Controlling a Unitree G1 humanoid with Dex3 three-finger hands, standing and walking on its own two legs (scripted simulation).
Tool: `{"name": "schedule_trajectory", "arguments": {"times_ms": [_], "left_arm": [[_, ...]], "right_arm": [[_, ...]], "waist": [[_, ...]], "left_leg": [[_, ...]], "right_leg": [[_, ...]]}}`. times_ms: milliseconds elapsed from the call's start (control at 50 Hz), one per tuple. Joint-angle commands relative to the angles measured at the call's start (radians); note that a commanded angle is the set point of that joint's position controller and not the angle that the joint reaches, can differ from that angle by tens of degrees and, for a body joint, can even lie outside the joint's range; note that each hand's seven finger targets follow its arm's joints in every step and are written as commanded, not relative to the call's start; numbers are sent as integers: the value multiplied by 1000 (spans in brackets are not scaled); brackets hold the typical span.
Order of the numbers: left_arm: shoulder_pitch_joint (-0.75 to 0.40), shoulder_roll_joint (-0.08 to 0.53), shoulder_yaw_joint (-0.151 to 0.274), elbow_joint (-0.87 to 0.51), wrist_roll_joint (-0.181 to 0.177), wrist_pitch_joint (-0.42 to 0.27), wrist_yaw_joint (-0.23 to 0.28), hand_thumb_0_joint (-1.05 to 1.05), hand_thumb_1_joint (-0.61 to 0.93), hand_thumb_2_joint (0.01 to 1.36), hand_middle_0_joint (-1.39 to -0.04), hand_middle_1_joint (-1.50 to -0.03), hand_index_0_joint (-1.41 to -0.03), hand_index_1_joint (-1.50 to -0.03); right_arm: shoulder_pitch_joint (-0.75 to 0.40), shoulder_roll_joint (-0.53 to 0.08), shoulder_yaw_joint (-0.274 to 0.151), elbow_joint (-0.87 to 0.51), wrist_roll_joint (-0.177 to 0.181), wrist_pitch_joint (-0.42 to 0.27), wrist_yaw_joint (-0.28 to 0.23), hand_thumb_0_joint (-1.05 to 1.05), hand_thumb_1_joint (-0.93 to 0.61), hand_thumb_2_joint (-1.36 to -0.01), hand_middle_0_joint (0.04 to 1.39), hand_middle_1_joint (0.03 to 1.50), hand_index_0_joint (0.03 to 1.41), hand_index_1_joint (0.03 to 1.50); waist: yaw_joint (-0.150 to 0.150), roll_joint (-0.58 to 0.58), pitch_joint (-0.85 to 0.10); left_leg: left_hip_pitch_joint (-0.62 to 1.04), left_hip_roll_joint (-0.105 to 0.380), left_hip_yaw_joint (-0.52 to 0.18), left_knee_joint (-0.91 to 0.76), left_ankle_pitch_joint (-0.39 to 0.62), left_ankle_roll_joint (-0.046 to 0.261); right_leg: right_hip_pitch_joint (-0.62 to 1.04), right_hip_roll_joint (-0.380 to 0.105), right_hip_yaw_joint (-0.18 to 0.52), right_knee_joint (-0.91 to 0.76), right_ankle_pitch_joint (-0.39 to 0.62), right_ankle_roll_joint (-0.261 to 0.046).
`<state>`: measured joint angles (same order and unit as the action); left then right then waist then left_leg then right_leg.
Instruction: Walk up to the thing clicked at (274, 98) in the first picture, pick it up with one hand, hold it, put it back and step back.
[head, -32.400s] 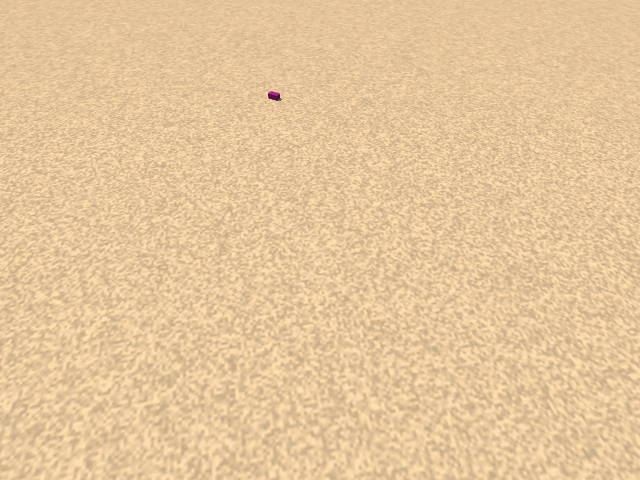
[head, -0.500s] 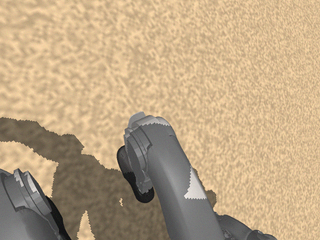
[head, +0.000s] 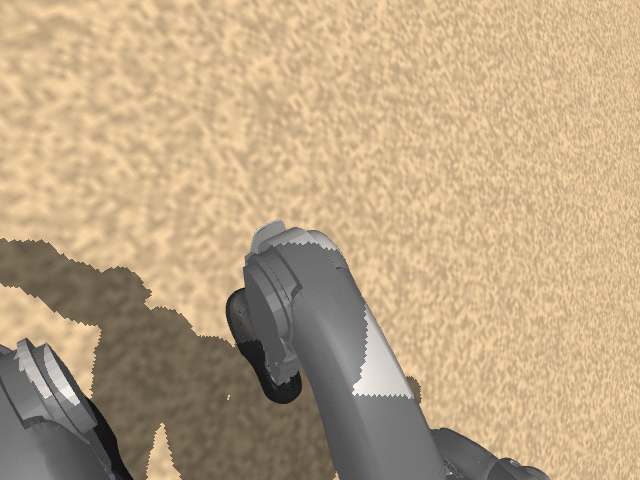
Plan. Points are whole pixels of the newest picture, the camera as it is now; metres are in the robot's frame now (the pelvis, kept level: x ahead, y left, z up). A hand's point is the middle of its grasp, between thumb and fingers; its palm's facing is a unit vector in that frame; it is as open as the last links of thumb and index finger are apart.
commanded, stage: open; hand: left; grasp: from above
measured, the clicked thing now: out of the picture +0.43 +0.34 -0.30
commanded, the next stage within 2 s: withdraw in 0.96 s
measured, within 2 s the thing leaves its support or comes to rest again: neither
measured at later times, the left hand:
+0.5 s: hand out of the picture +0.42 +0.33 -0.26, palm faces -0.08 -0.45 -0.89, open 10.0 cm
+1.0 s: hand out of the picture +0.42 +0.33 -0.26, palm faces -0.07 -0.46 -0.89, open 10.9 cm
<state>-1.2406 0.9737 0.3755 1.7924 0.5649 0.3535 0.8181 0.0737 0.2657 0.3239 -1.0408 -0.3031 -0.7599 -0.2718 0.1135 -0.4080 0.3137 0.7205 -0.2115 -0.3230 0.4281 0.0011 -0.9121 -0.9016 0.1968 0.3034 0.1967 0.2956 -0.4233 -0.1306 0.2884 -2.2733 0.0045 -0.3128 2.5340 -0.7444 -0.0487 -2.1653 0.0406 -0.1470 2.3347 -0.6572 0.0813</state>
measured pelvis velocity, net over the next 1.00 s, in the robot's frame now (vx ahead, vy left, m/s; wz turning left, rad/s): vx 0.00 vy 0.00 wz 0.00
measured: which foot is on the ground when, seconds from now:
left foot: down 0.00-1.00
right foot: down 0.00-1.00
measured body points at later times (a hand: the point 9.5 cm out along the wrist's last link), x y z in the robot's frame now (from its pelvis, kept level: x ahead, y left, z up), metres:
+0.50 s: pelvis +0.00 +0.00 +0.00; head +0.29 +0.11 +0.32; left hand +0.43 +0.35 -0.21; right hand +0.00 -0.25 -0.04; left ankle +0.06 +0.13 -0.28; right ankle +0.12 -0.13 -0.28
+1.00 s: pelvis +0.00 +0.00 +0.00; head +0.30 +0.11 +0.31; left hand +0.42 +0.35 -0.21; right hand +0.01 -0.25 -0.05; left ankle +0.06 +0.13 -0.28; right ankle +0.12 -0.13 -0.28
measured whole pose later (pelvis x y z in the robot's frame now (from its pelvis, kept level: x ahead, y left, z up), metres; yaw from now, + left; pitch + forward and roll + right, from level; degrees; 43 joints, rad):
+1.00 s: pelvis +0.00 +0.00 +0.00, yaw +0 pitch +25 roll -15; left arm -1.22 0.98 0.37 1.78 0.54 0.35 0.81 0.00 -0.02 0.64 -0.53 -0.56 -0.50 -0.59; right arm 0.11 -0.41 0.32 0.70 -0.21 -0.33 0.43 0.00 -0.90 -0.90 0.20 0.30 0.20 0.30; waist -0.42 -0.14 0.30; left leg -2.26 0.00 -0.32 2.54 -0.75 -0.05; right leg -2.15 0.04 -0.15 2.34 -0.66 0.08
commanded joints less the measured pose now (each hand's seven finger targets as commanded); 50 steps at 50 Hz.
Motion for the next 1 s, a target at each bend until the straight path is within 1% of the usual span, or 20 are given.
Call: {"name": "schedule_trajectory", "arguments": {"times_ms": [0,100,140,160,240,300,340,360,380,420,600,620,640,740,760,780,800,880,920,980], "left_arm": [[-231,193,-34,-99,9,4,45,0,210,507,-776,-375,-735,-420],[-218,210,-35,-101,29,6,39,0,166,542,-725,-443,-691,-481],[-211,187,-33,-112,1,8,40,0,137,550,-682,-472,-655,-502],[-218,180,-38,-103,-1,9,40,0,114,558,-669,-465,-637,-501],[-208,189,-42,-100,9,8,34,0,130,537,-658,-487,-640,-508],[-214,195,-41,-96,17,6,34,0,64,576,-620,-492,-589,-527],[-209,198,-33,-104,4,1,39,0,34,576,-587,-514,-561,-543],[-205,185,-47,-97,13,2,39,0,39,600,-590,-520,-561,-552],[-218,184,-48,-115,-4,0,35,0,47,589,-580,-542,-561,-564],[-208,179,-53,-94,11,0,35,0,36,578,-580,-527,-559,-551],[-196,195,-50,-108,-10,-1,21,0,-9,600,-520,-564,-504,-583],[-198,203,-43,-99,1,-1,21,0,-26,615,-522,-548,-495,-578],[-194,188,-45,-106,-15,-1,22,0,-23,629,-530,-542,-497,-577],[-188,190,-52,-97,9,6,20,0,-31,620,-513,-550,-486,-579],[-190,192,-49,-113,0,5,22,0,-36,631,-511,-554,-483,-585],[-203,212,-38,-121,13,3,26,0,-46,636,-504,-555,-474,-588],[-203,195,-36,-117,-2,2,28,0,-31,635,-507,-561,-481,-590],[-203,196,-29,-111,-6,0,37,0,-45,641,-510,-561,-479,-595],[-215,183,-46,-110,-8,-1,37,0,-28,667,-530,-557,-492,-598],[-209,205,-38,-110,-3,-5,39,0,6,662,-547,-557,-512,-595]], "right_arm": [[228,-349,-77,42,4,5,0,0,-896,-904,201,300,200,300],[235,-348,-79,49,8,6,0,0,-898,-905,201,300,200,300],[245,-354,-80,19,5,8,5,0,-896,-903,201,300,200,300],[231,-355,-79,38,4,5,3,0,-895,-903,201,300,200,300],[244,-348,-79,34,9,9,3,0,-893,-902,201,300,200,300],[244,-356,-83,37,13,6,1,0,-892,-902,201,300,200,300],[241,-360,-85,34,12,4,0,0,-892,-902,201,300,200,300],[242,-351,-80,33,9,6,0,0,-891,-901,201,300,200,300],[230,-351,-79,28,8,2,1,0,-891,-901,201,300,200,300],[238,-351,-79,37,11,4,-1,0,-891,-902,201,300,200,300],[222,-355,-80,43,9,-4,-4,0,-887,-899,201,300,200,300],[222,-356,-82,51,12,-4,-6,0,-888,-900,201,300,200,300],[227,-353,-79,23,11,-2,-2,0,-886,-899,201,300,200,300],[240,-354,-79,37,10,3,-3,0,-886,-898,201,300,200,300],[237,-354,-78,31,11,3,-3,0,-887,-899,201,300,200,300],[236,-355,-80,40,12,2,-4,0,-886,-899,201,300,200,300],[241,-355,-79,32,10,1,-3,0,-885,-898,201,300,200,300],[249,-360,-80,37,10,-4,-3,0,-888,-900,201,300,200,300],[248,-356,-75,36,8,-7,0,0,-887,-899,201,300,200,300],[243,-356,-77,40,11,-8,-2,0,-886,-898,201,300,200,300]], "waist": [[-77,520,-671],[-76,525,-663],[-81,520,-682],[-79,507,-669],[-84,513,-664],[-85,521,-657],[-78,528,-656],[-82,513,-657],[-86,511,-651],[-90,509,-659],[-84,497,-631],[-74,507,-632],[-82,503,-641],[-83,502,-655],[-79,506,-661],[-73,518,-664],[-78,506,-663],[-81,512,-684],[-92,515,-680],[-85,508,-671]], "left_leg": [[475,51,120,-267,253,45],[447,51,126,-277,229,45],[481,48,118,-263,275,45],[465,51,118,-265,253,45],[454,48,117,-272,229,49],[460,50,111,-282,220,45],[480,51,106,-287,222,42],[465,50,114,-276,221,47],[471,47,113,-272,221,48],[458,50,115,-272,224,48],[457,44,112,-276,183,53],[456,46,117,-283,180,50],[476,46,102,-277,210,49],[452,46,119,-269,227,51],[467,46,118,-266,245,49],[463,49,118,-275,239,48],[466,48,118,-268,247,48],[492,50,116,-266,266,45],[481,46,121,-256,269,48],[467,47,121,-266,238,49]], "right_leg": [[401,12,-152,-178,310,-83],[403,16,-148,-195,299,-84],[416,17,-153,-179,323,-81],[409,14,-154,-181,313,-80],[394,16,-154,-185,291,-84],[387,15,-157,-192,286,-83],[391,14,-159,-179,283,-84],[401,16,-156,-186,286,-84],[393,11,-156,-178,283,-82],[395,16,-154,-191,292,-84],[374,7,-160,-182,248,-79],[378,8,-158,-185,248,-81],[380,5,-159,-169,268,-80],[401,13,-150,-188,291,-81],[402,12,-151,-183,304,-79],[404,10,-151,-186,302,-82],[415,10,-151,-179,309,-79],[426,13,-154,-181,325,-80],[426,11,-153,-183,329,-77],[423,11,-151,-191,300,-79]]}}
